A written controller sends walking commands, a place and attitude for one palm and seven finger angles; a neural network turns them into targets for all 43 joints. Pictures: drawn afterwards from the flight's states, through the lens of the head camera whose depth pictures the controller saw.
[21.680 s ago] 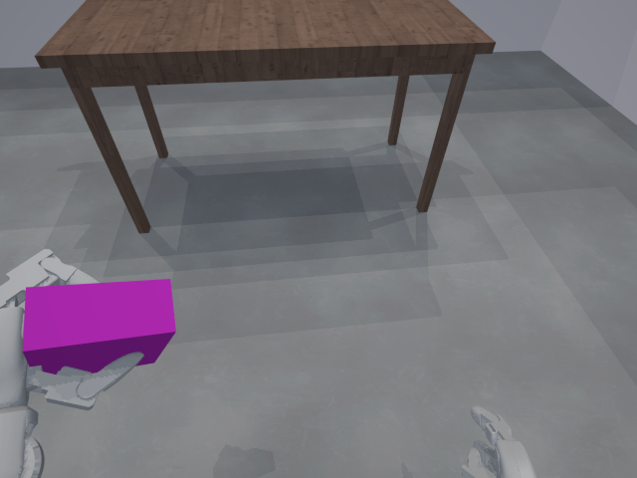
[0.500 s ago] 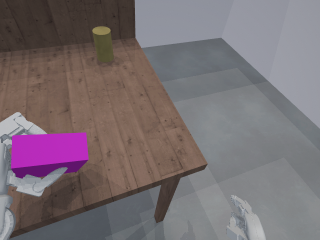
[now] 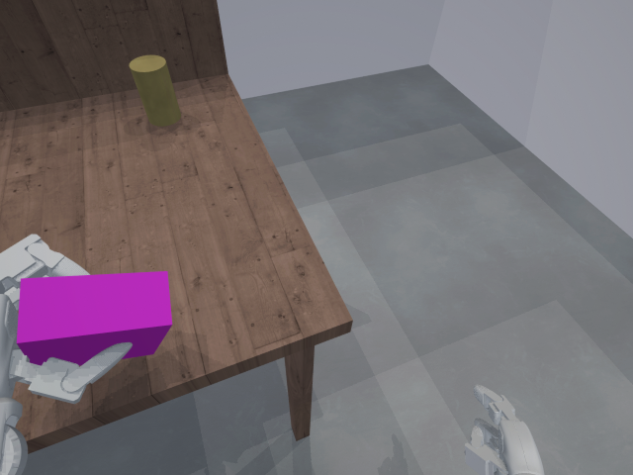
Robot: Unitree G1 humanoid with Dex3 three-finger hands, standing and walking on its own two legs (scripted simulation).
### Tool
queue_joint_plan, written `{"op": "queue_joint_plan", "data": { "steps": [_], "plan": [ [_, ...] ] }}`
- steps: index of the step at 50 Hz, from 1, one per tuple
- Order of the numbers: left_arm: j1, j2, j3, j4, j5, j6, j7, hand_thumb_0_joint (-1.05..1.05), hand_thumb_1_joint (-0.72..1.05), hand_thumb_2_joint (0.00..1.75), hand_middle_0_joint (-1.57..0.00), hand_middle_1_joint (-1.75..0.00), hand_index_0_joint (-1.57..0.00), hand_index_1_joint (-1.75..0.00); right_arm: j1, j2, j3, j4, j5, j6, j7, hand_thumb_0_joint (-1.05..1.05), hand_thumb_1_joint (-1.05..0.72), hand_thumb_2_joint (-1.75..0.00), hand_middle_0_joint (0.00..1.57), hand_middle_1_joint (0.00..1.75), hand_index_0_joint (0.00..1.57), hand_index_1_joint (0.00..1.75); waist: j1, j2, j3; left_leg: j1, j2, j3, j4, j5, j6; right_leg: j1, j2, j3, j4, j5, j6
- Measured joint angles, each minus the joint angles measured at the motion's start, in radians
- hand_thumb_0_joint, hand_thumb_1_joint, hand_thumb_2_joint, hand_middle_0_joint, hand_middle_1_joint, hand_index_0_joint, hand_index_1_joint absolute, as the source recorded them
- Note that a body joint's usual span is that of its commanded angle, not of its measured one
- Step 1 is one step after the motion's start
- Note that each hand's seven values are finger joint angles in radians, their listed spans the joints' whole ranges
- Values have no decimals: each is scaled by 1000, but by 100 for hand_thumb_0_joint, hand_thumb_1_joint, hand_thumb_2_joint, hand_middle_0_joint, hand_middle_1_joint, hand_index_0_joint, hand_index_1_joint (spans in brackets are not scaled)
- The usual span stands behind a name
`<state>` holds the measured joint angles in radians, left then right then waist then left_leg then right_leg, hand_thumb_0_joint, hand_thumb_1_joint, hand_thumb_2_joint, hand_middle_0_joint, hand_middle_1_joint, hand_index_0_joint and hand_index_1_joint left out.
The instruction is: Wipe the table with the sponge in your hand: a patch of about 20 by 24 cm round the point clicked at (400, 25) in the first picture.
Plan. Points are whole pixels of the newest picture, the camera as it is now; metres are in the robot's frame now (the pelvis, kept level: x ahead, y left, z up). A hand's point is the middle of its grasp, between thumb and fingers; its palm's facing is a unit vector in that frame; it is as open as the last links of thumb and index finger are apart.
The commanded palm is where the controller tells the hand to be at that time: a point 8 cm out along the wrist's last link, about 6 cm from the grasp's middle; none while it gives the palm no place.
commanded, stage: come to a stop and stand still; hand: left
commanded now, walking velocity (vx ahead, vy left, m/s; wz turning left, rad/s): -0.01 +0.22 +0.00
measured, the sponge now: (119, 321) +0.23 +0.21 +0.13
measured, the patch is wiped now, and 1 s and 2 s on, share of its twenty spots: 0.00 0.00 0.00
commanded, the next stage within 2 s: look again from close up in 1.00 s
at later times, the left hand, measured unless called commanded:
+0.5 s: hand (25, 317) +0.22 +0.29 +0.15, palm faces +0.35 -0.84 -0.41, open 9.3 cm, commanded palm +0.16 +0.32 +0.18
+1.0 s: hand out of the picture +0.20 +0.33 +0.16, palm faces +0.36 -0.85 -0.39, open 9.3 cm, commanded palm +0.14 +0.36 +0.18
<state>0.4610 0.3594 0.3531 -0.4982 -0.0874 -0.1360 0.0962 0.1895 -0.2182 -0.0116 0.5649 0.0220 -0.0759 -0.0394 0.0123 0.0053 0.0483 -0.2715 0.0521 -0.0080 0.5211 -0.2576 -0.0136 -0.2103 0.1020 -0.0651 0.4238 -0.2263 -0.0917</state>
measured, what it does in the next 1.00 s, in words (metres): shifts its weight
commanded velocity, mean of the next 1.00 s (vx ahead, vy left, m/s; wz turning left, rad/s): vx -0.01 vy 0.03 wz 0.00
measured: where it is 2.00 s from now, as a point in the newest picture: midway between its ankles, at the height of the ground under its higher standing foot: outside the picture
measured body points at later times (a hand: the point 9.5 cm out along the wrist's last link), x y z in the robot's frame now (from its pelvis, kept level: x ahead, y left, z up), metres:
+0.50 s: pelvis +0.01 +0.04 +0.00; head +0.04 +0.06 +0.45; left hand +0.19 +0.33 +0.18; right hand +0.20 -0.18 -0.07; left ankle -0.01 +0.12 -0.74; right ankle +0.00 -0.06 -0.74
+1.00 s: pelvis -0.01 +0.08 +0.01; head +0.01 +0.10 +0.45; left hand +0.18 +0.37 +0.18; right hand +0.15 -0.14 -0.08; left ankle -0.01 +0.12 -0.74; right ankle +0.00 -0.06 -0.74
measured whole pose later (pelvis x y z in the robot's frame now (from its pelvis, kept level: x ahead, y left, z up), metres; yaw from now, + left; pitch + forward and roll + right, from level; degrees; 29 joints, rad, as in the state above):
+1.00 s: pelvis -0.01 +0.08 +0.01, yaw +1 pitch -1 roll -1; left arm 0.45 0.37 0.35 -0.50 -0.03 -0.18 0.11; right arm 0.24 -0.17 0.02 0.57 0.01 -0.10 -0.04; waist 0.01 -0.03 0.07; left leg -0.17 -0.10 0.02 0.38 -0.20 0.09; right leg -0.18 -0.02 -0.03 0.38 -0.18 0.01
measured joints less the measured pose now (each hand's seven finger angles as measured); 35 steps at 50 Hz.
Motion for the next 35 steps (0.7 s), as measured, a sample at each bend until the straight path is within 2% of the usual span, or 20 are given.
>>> {"op": "queue_joint_plan", "data": {
  "steps": [3, 7, 10, 15, 19, 23, 28, 35],
  "plan": [
    [10, -18, -15, 12, 7, 3, 15, 0, -43, 106, -81, -140, -81, -140, 3, -15, -2, 14, 5, 10, -5, 1, -90, -90, 20, 30, 20, 30, -7, 7, -15, -12, -7, -16, 46, -7, 24, 10, 8, -1, -19, 4, -6],
    [27, -25, -23, 30, 19, -4, 30, 0, -43, 106, -81, -140, -81, -140, 11, -24, 0, 28, 8, 21, -9, 1, -90, -90, 20, 30, 20, 30, -8, -6, -31, -14, -42, -11, 92, -5, 36, 24, 0, 15, -59, 21, -2],
    [23, -14, -18, 33, 27, -12, 39, 0, -43, 106, -81, -140, -81, -140, 11, -27, 0, 29, 7, 20, -11, 1, -90, -90, 20, 30, 20, 30, -9, -11, -21, 9, -51, 1, 40, 27, 43, 28, -10, 18, -68, 23, 3],
    [5, 2, -8, 6, 30, -23, 44, 0, -43, 106, -81, -140, -81, -140, -11, -25, -1, 19, 6, 18, -14, 1, -90, -90, 20, 30, 20, 30, -9, 0, 12, 66, -59, 5, -67, -16, 34, 15, -23, 12, -38, 6, 24],
    [13, 18, 2, -20, 28, -23, 41, 0, -43, 106, -81, -140, -81, -140, -45, -4, 6, 7, 8, 28, -11, 1, -90, -90, 20, 30, 20, 30, -11, -5, 36, 66, -72, 11, -57, -17, 44, 12, -37, 15, -19, 1, 37],
    [45, 25, 2, -34, 24, -16, 33, 0, -43, 106, -81, -140, -81, -140, -51, 19, 18, -8, 8, 27, -10, 1, -90, -90, 20, 30, 20, 30, -13, -11, 27, 72, -86, 14, -54, -17, 61, 19, -51, 18, -15, 1, 50],
    [45, 18, -11, -27, 27, -8, 26, 0, -43, 106, -81, -140, -81, -140, -24, 37, 31, -16, 1, 16, -16, 1, -90, -90, 20, 30, 20, 30, 5, -23, 0, 87, -108, 14, -73, -2, 81, 34, -73, 18, -28, 10, 71],
    [-34, -11, -17, 22, 41, -7, 29, 0, -43, 106, -81, -140, -81, -140, 10, 47, 44, -10, -8, 1, -16, 1, -90, -90, 20, 30, 20, 30, 32, -34, -9, 105, -135, 17, -106, 28, 101, 46, -100, 21, -46, 32, 95]
  ]
}}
